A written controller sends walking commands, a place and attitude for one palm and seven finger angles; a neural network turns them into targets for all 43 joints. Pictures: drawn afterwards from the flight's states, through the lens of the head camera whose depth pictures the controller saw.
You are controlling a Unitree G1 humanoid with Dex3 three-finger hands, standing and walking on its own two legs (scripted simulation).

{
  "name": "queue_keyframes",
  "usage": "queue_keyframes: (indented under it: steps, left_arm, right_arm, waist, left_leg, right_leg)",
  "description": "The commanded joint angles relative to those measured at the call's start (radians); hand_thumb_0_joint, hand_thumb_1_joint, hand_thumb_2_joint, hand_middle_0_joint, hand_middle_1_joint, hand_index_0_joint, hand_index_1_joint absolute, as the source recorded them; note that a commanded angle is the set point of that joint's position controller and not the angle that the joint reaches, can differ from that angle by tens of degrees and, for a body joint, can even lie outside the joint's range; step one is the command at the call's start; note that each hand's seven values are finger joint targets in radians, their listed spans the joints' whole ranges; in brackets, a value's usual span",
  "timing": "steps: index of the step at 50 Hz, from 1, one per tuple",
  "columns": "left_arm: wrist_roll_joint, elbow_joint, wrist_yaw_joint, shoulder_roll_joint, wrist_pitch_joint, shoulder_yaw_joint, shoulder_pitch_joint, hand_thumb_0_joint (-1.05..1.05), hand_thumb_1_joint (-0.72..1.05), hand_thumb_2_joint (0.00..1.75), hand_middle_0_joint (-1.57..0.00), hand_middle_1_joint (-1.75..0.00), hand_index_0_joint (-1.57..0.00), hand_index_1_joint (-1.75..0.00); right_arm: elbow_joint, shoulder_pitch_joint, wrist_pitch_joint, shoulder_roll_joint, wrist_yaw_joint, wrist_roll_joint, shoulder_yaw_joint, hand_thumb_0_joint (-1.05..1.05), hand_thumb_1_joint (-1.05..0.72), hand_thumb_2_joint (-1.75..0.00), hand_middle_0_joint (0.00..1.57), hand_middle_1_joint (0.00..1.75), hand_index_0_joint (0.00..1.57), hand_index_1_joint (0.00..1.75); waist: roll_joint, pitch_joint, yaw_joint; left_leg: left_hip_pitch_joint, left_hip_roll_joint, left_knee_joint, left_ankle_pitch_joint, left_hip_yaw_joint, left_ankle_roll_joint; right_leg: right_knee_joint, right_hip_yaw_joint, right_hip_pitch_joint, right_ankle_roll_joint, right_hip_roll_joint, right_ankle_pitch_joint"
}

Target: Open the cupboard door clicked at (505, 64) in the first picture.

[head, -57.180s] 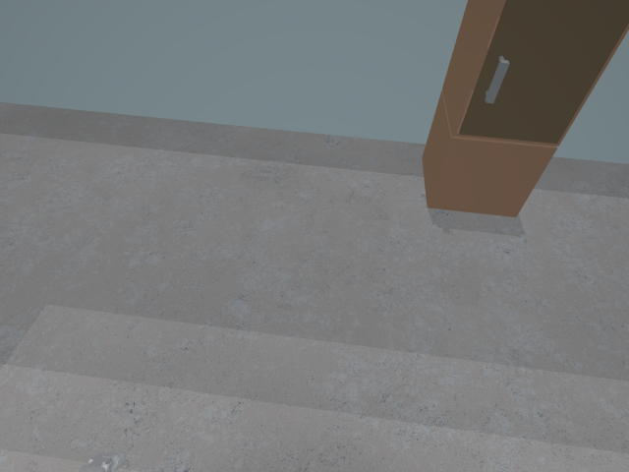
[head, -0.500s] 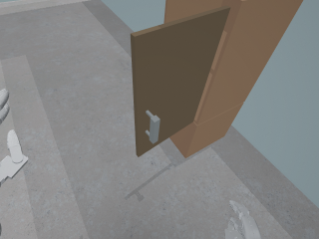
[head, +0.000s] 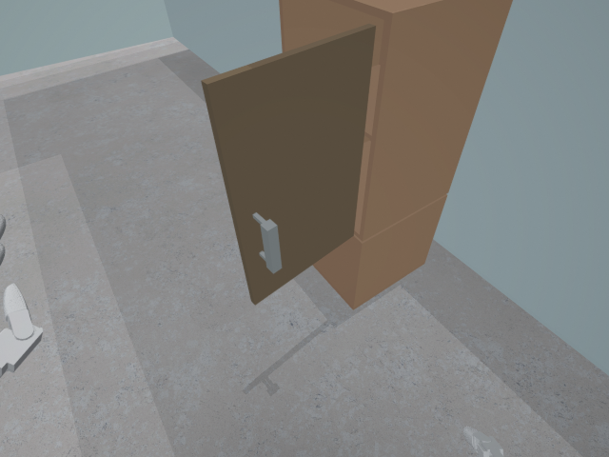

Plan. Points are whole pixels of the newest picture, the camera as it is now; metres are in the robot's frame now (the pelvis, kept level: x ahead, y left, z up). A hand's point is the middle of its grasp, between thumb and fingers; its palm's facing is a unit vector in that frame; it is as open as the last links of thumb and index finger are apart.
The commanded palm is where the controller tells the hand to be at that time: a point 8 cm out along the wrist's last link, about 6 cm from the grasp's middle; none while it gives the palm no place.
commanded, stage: stop stepping back and stand still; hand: left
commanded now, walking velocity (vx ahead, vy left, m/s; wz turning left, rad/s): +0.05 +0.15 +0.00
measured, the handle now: (265, 242) +0.56 +0.13 -0.11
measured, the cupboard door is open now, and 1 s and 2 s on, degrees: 96 96 96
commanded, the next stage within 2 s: let the arm hang, fingers relaxed in 0.84 s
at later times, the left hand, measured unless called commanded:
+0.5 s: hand out of the picture +0.18 +0.31 +0.15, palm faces +0.44 -0.76 -0.47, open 7.4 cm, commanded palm +0.12 +0.34 +0.17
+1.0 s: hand (21, 368) +0.19 +0.33 +0.09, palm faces +0.31 -0.80 -0.51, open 7.4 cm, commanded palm none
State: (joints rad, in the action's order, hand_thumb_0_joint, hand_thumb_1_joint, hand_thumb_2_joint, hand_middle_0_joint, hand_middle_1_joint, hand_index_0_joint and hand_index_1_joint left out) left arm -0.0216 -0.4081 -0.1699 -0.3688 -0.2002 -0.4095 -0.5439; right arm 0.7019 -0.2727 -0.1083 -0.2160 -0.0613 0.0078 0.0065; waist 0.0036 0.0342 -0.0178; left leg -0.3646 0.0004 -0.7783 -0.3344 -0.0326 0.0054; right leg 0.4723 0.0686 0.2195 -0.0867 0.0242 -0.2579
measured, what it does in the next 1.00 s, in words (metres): steps on the spot: left foot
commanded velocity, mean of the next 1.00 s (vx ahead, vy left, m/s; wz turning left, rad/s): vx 0.01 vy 0.02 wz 0.00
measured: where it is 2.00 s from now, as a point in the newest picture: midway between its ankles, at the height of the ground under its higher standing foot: outside the picture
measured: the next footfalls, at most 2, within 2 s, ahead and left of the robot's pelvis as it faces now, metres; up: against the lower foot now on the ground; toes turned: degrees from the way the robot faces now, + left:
left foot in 0.24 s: +0.03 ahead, +0.15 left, +0.00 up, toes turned +4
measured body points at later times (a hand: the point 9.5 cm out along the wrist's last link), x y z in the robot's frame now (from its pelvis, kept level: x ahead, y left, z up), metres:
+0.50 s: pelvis -0.02 +0.04 +0.00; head -0.01 +0.04 +0.45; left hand +0.15 +0.35 +0.18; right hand +0.15 -0.19 -0.08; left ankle -0.01 +0.14 -0.74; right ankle +0.00 -0.06 -0.74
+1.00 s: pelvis -0.02 +0.06 +0.00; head +0.00 +0.04 +0.45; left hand +0.16 +0.37 +0.12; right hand +0.15 -0.18 -0.11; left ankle -0.01 +0.15 -0.74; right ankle +0.00 -0.06 -0.74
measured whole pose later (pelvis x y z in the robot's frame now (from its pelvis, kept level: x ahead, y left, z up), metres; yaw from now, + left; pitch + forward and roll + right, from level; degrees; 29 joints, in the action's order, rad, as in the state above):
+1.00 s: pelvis -0.02 +0.06 +0.00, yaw +2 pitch +2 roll +0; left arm 0.00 -0.18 -0.09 -0.40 -0.16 -0.29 -0.43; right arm 0.71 -0.18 -0.13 -0.26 -0.01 0.01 0.01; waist 0.05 -0.01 -0.01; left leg -0.28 0.02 -0.49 -0.24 -0.05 0.04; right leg 0.48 0.08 0.29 0.00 -0.03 -0.22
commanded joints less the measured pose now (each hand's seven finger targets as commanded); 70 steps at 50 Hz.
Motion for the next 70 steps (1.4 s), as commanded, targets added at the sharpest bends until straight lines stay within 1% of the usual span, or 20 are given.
queue_keyframes:
  steps: [1, 4, 7, 10, 13, 16, 21, 31, 39, 46, 47, 48, 50, 53, 56, 58, 60, 62, 65, 70]
  left_arm:
    - [0.009, -0.100, -0.014, -0.209, -0.062, -0.088, 0.110, 0.00, 0.90, 0.90, -0.20, -0.30, -0.20, -0.30]
    - [0.007, -0.130, -0.011, -0.216, -0.067, -0.103, 0.067, 0.00, 0.90, 0.90, -0.20, -0.30, -0.20, -0.30]
    - [0.001, -0.190, -0.014, -0.238, -0.076, -0.138, 0.018, 0.00, 0.90, 0.90, -0.20, -0.30, -0.20, -0.30]
    - [-0.006, -0.281, -0.016, -0.242, -0.080, -0.144, -0.001, 0.00, 0.90, 0.90, -0.20, -0.30, -0.20, -0.30]
    - [-0.013, -0.301, -0.013, -0.249, -0.079, -0.151, -0.021, 0.00, 0.90, 0.90, -0.20, -0.30, -0.20, -0.30]
    - [-0.011, -0.257, -0.011, -0.234, -0.066, -0.146, -0.014, 0.00, 0.90, 0.90, -0.20, -0.30, -0.20, -0.30]
    - [-0.010, -0.185, -0.005, -0.204, -0.049, -0.104, 0.034, 0.00, 0.90, 0.90, -0.20, -0.30, -0.20, -0.30]
    - [0.001, -0.305, -0.004, -0.239, -0.052, -0.137, 0.048, 0.00, 0.90, 0.90, -0.20, -0.30, -0.20, -0.30]
    - [-0.014, -0.244, -0.001, -0.198, -0.055, -0.127, -0.025, 0.00, 0.90, 0.90, -0.20, -0.30, -0.20, -0.30]
    - [-0.012, -0.236, 0.000, -0.205, -0.054, -0.115, 0.029, 0.00, 0.90, 0.90, -0.20, -0.30, -0.20, -0.30]
    - [0.059, 0.543, 0.142, -0.035, 0.085, 0.316, 0.099, 0.00, 0.90, 0.90, -0.20, -0.30, -0.20, -0.30]
    - [0.047, 0.581, 0.162, -0.022, 0.166, 0.282, 0.113, 0.00, 0.90, 0.90, -0.20, -0.30, -0.20, -0.30]
    - [0.046, 0.600, 0.163, 0.001, 0.193, 0.296, 0.147, 0.00, 0.90, 0.90, -0.20, -0.30, -0.20, -0.30]
    - [0.057, 0.764, 0.163, -0.039, 0.185, 0.310, 0.199, 0.00, 0.90, 0.90, -0.20, -0.30, -0.20, -0.30]
    - [0.060, 0.946, 0.163, -0.076, 0.185, 0.327, 0.279, 0.00, 0.90, 0.90, -0.20, -0.30, -0.20, -0.30]
    - [0.049, 1.050, 0.160, -0.058, 0.191, 0.352, 0.326, 0.00, 0.90, 0.90, -0.20, -0.30, -0.20, -0.30]
    - [0.043, 1.132, 0.157, -0.043, 0.194, 0.366, 0.348, 0.00, 0.90, 0.90, -0.20, -0.30, -0.20, -0.30]
    - [0.039, 1.213, 0.154, -0.026, 0.192, 0.373, 0.333, 0.00, 0.90, 0.90, -0.20, -0.30, -0.20, -0.30]
    - [0.035, 1.313, 0.149, 0.008, 0.190, 0.365, 0.297, 0.00, 0.90, 0.90, -0.20, -0.30, -0.20, -0.30]
    - [0.030, 1.415, 0.151, -0.003, 0.183, 0.370, 0.319, 0.00, 0.90, 0.90, -0.20, -0.30, -0.20, -0.30]
  right_arm:
    - [-0.175, 0.141, -0.060, -0.102, -0.023, 0.001, 0.035, 0.00, -0.90, -0.90, 0.20, 0.30, 0.20, 0.30]
    - [-0.195, 0.147, -0.049, -0.096, -0.016, -0.001, 0.034, 0.00, -0.90, -0.90, 0.20, 0.30, 0.20, 0.30]
    - [-0.212, 0.141, -0.036, -0.090, -0.008, -0.002, 0.035, 0.00, -0.90, -0.90, 0.20, 0.30, 0.20, 0.30]
    - [-0.234, 0.137, -0.033, -0.101, -0.002, -0.005, 0.041, 0.00, -0.90, -0.90, 0.20, 0.30, 0.20, 0.30]
    - [-0.252, 0.136, -0.040, -0.120, -0.007, 0.001, 0.049, 0.00, -0.90, -0.90, 0.20, 0.30, 0.20, 0.30]
    - [-0.237, 0.127, -0.047, -0.116, -0.012, -0.002, 0.045, 0.00, -0.90, -0.90, 0.20, 0.30, 0.20, 0.30]
    - [-0.229, 0.131, -0.054, -0.124, -0.016, -0.002, 0.042, 0.00, -0.90, -0.90, 0.20, 0.30, 0.20, 0.30]
    - [-0.246, 0.147, -0.070, -0.113, -0.023, -0.018, 0.021, 0.00, -0.90, -0.90, 0.20, 0.30, 0.20, 0.30]
    - [-0.232, 0.129, -0.070, -0.112, -0.020, -0.013, 0.027, 0.00, -0.90, -0.90, 0.20, 0.30, 0.20, 0.30]
    - [-0.225, 0.146, -0.066, -0.121, -0.027, -0.012, 0.034, 0.00, -0.90, -0.90, 0.20, 0.30, 0.20, 0.30]
    - [0.012, 0.206, -0.096, -0.286, 0.066, 0.002, 0.079, 0.00, -0.90, -0.90, 0.20, 0.30, 0.20, 0.30]
    - [0.018, 0.124, -0.022, -0.250, 0.070, -0.001, 0.077, 0.00, -0.90, -0.90, 0.20, 0.30, 0.20, 0.30]
    - [0.005, 0.124, 0.010, -0.241, 0.065, -0.014, 0.065, 0.00, -0.90, -0.90, 0.20, 0.30, 0.20, 0.30]
    - [0.019, 0.141, 0.038, -0.246, 0.060, -0.031, 0.047, 0.00, -0.90, -0.90, 0.20, 0.30, 0.20, 0.30]
    - [0.068, 0.130, 0.066, -0.232, 0.060, -0.031, 0.042, 0.00, -0.90, -0.90, 0.20, 0.30, 0.20, 0.30]
    - [0.114, 0.110, 0.089, -0.181, 0.060, -0.033, 0.024, 0.00, -0.90, -0.90, 0.20, 0.30, 0.20, 0.30]
    - [0.156, 0.105, 0.102, -0.155, 0.057, -0.036, 0.014, 0.00, -0.90, -0.90, 0.20, 0.30, 0.20, 0.30]
    - [0.190, 0.105, 0.106, -0.140, 0.054, -0.035, 0.008, 0.00, -0.90, -0.90, 0.20, 0.30, 0.20, 0.30]
    - [0.242, 0.091, 0.111, -0.120, 0.045, -0.038, 0.009, 0.00, -0.90, -0.90, 0.20, 0.30, 0.20, 0.30]
    - [0.316, 0.020, 0.115, -0.121, 0.039, -0.032, 0.013, 0.00, -0.90, -0.90, 0.20, 0.30, 0.20, 0.30]
  waist:
    - [-0.103, -0.035, 0.022]
    - [-0.148, -0.045, 0.006]
    - [-0.123, 0.005, 0.005]
    - [-0.019, 0.049, 0.016]
    - [0.047, 0.074, 0.009]
    - [0.104, 0.052, 0.023]
    - [0.007, 0.000, 0.020]
    - [0.147, 0.026, 0.004]
    - [0.083, 0.059, 0.014]
    - [0.066, 0.028, 0.015]
    - [0.063, -0.074, 0.057]
    - [0.080, 0.014, 0.043]
    - [0.109, 0.036, 0.037]
    - [-0.108, 0.068, 0.013]
    - [-0.204, 0.076, 0.026]
    - [-0.145, 0.042, 0.042]
    - [-0.015, 0.014, 0.046]
    - [0.097, 0.005, 0.034]
    - [0.173, -0.007, 0.017]
    - [0.073, -0.030, 0.026]
  left_leg:
    - [-0.034, -0.016, 0.063, 0.009, -0.003, 0.005]
    - [-0.018, -0.012, 0.152, 0.008, -0.020, 0.019]
    - [0.028, -0.010, 0.252, 0.040, -0.020, 0.024]
    - [0.135, -0.029, 0.366, 0.179, 0.000, 0.032]
    - [0.175, -0.103, 0.380, 0.309, 0.060, 0.041]
    - [0.160, -0.086, 0.347, 0.313, 0.041, 0.025]
    - [0.116, -0.093, 0.407, 0.163, 0.072, 0.025]
    - [0.017, -0.122, 0.538, 0.112, 0.120, 0.022]
    - [0.067, -0.095, 0.458, 0.252, 0.077, -0.004]
    - [0.065, -0.083, 0.472, 0.150, 0.079, -0.001]
    - [0.005, -0.107, 0.306, 0.352, 0.136, 0.024]
    - [0.086, -0.118, 0.325, 0.463, 0.111, 0.005]
    - [0.039, -0.164, 0.355, 0.408, 0.164, 0.050]
    - [0.034, -0.165, 0.353, 0.396, 0.199, 0.083]
    - [0.092, -0.073, 0.288, 0.269, 0.120, 0.045]
    - [0.147, -0.035, 0.273, 0.193, 0.077, 0.029]
    - [0.174, -0.042, 0.307, 0.192, 0.080, 0.024]
    - [0.145, -0.067, 0.355, 0.191, 0.101, 0.026]
    - [0.103, -0.077, 0.394, 0.132, 0.109, 0.025]
    - [0.126, -0.078, 0.399, 0.117, 0.098, 0.020]
  right_leg:
    - [-0.193, -0.257, -0.030, 0.008, -0.273, 0.166]
    - [-0.206, -0.268, -0.056, 0.033, -0.275, 0.178]
    - [-0.181, -0.256, -0.110, 0.044, -0.272, 0.214]
    - [-0.121, -0.221, -0.109, 0.066, -0.224, 0.226]
    - [-0.071, -0.186, -0.100, 0.091, -0.147, 0.219]
    - [-0.064, -0.166, -0.070, 0.075, -0.129, 0.262]
    - [-0.104, -0.145, -0.037, 0.084, -0.095, 0.098]
    - [-0.001, -0.054, -0.149, 0.098, -0.037, 0.114]
    - [-0.040, -0.073, -0.148, 0.090, -0.058, 0.234]
    - [-0.088, -0.088, -0.105, 0.090, -0.061, 0.157]
    - [0.051, -0.045, 0.058, 0.060, -0.125, 0.233]
    - [0.037, -0.086, 0.072, 0.049, -0.117, 0.147]
    - [0.126, -0.057, 0.079, 0.056, -0.079, -0.035]
    - [0.104, -0.089, -0.006, 0.044, -0.084, 0.033]
    - [-0.002, -0.162, 0.002, 0.006, -0.165, 0.156]
    - [-0.064, -0.190, 0.062, -0.012, -0.203, 0.115]
    - [-0.087, -0.183, 0.085, -0.005, -0.184, 0.043]
    - [-0.093, -0.161, 0.037, 0.015, -0.156, 0.016]
    - [-0.121, -0.150, -0.027, 0.017, -0.145, 0.003]
    - [-0.187, -0.152, -0.031, 0.008, -0.156, -0.046]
